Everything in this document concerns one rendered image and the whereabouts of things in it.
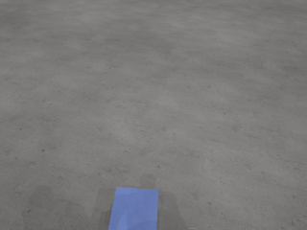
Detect carton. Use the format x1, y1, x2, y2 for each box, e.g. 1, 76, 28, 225
107, 187, 158, 230

